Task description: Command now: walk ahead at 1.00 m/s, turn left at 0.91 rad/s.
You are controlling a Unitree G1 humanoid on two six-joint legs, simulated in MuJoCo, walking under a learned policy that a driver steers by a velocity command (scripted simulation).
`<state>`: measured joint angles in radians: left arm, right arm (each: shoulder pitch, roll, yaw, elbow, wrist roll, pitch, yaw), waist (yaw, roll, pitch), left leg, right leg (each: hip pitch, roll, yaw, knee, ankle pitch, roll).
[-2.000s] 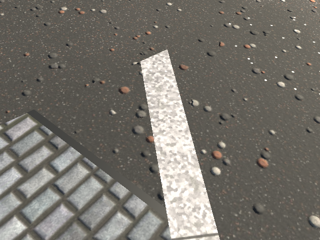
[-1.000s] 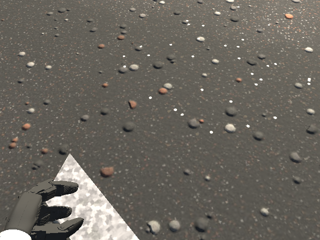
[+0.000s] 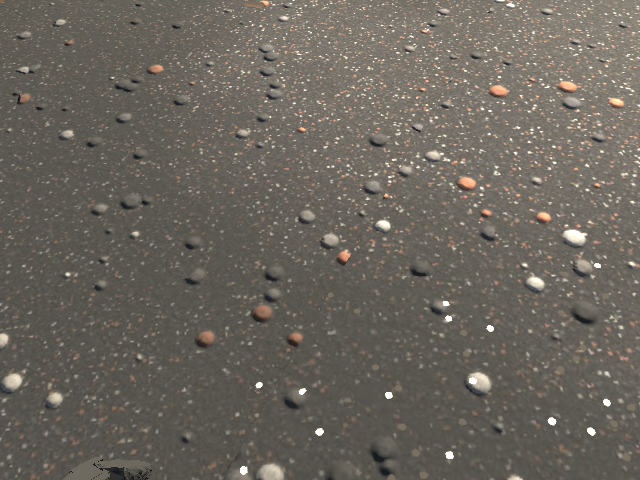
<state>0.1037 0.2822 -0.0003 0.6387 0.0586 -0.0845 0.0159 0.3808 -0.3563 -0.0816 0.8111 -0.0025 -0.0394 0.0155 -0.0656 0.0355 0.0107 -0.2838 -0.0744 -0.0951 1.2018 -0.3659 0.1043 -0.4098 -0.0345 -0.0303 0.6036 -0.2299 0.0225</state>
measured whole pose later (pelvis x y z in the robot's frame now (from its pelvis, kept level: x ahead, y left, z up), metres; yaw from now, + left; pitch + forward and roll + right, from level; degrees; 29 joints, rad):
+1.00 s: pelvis +0.91 +0.18 -0.14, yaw +53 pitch +0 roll -2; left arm 0.41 0.26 0.05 0.91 0.05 -0.08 -0.01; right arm 0.24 -0.34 -0.05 0.80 -0.05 -0.02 0.01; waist 0.01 0.09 0.01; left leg -0.58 -0.05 -0.09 1.56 -0.37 0.10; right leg -0.24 0.02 -0.03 0.64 -0.41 0.01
